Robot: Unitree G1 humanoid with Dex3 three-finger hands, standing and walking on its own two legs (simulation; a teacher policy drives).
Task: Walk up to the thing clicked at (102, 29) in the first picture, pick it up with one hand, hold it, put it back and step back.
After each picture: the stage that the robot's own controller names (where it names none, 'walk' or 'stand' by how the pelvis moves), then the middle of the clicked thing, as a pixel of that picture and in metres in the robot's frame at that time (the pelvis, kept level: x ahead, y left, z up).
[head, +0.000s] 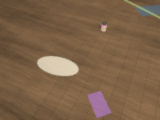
stand; (103, 26) +1.70 -0.31 -0.72
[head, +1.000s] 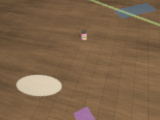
walk; (84, 34) +1.58 +0.05 -0.70
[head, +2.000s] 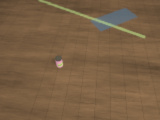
walk; (59, 61) +1.04 +0.27 -0.71
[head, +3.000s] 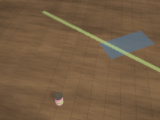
walk; (58, 98) +0.63 +0.21 -0.70
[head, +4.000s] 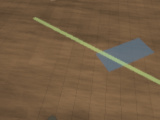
stand; out of the picture +0.42 +0.21 -0.70
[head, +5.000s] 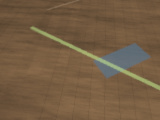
stand; out of the picture +0.40 +0.22 -0.72
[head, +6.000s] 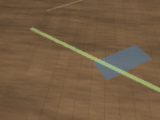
stand; out of the picture +0.38 +0.23 -0.73
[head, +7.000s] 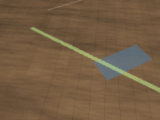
stand; out of the picture +0.37 +0.22 -0.73
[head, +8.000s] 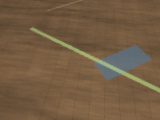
go down; out of the picture +0.37 +0.22 -0.73
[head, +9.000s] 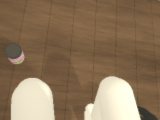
go down; (15, 54) +0.46 +0.25 -0.32
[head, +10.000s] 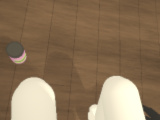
approach; (16, 53) +0.45 +0.25 -0.29
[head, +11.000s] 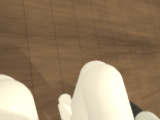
close in; out of the picture +0.43 +0.29 -0.22
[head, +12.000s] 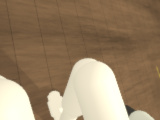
close; out of the picture +0.43 +0.30 -0.22
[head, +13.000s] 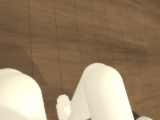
lift; out of the picture +0.39 +0.28 -0.22
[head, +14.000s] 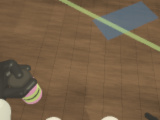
lift; (26, 87) +0.33 +0.19 -0.02
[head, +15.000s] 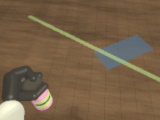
hold; (38, 93) +0.32 +0.16 -0.01
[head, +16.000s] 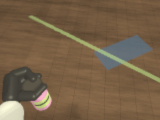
hold; (37, 94) +0.32 +0.16 -0.02
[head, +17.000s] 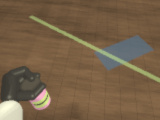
crouch; (36, 93) +0.32 +0.17 -0.02
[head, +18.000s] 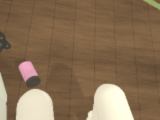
crouch; (29, 74) +0.43 +0.19 -0.36
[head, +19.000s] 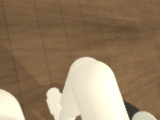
lower; out of the picture +0.38 +0.22 -0.26
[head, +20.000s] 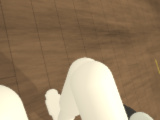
lower; out of the picture +0.39 +0.21 -0.25
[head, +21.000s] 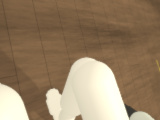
lower; out of the picture +0.40 +0.20 -0.25
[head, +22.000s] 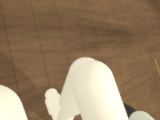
lower; out of the picture +0.40 +0.20 -0.25
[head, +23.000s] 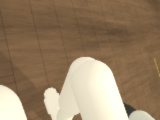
loosen; out of the picture +0.40 +0.20 -0.25
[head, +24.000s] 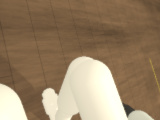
withdraw; out of the picture +0.39 +0.21 -0.25
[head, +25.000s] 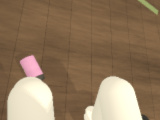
walk; (32, 70) +0.40 +0.17 -0.31
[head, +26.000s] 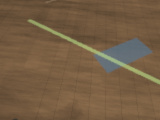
stand; out of the picture +0.33 +0.12 -0.67
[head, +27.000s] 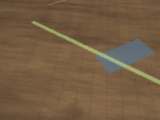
stand; out of the picture +0.34 +0.14 -0.69
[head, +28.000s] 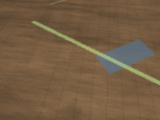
stand; out of the picture +0.34 +0.13 -0.69
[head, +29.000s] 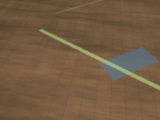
stand; out of the picture +0.35 +0.13 -0.75
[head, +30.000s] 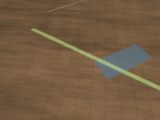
stand; out of the picture +0.32 +0.15 -0.75
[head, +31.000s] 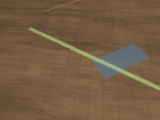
walk; out of the picture +0.31 +0.17 -0.75
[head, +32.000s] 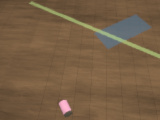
walk; (65, 108) +0.46 +0.15 -0.73
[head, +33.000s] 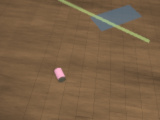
walk; (60, 75) +0.76 +0.17 -0.73
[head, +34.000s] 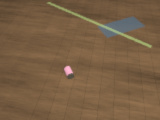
stand; (69, 72) +0.96 +0.15 -0.73
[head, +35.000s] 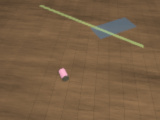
stand; (63, 74) +0.96 +0.16 -0.75
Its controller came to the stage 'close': yes
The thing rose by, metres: 0.69
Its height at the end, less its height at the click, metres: -0.02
